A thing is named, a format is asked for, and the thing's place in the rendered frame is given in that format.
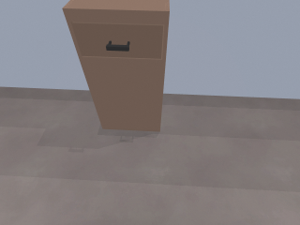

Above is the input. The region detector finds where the cabinet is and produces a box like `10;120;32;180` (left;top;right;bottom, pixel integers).
62;0;170;132

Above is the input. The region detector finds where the drawer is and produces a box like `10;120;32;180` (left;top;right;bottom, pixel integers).
72;22;163;59

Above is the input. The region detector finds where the handle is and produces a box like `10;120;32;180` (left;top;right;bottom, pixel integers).
106;40;130;52

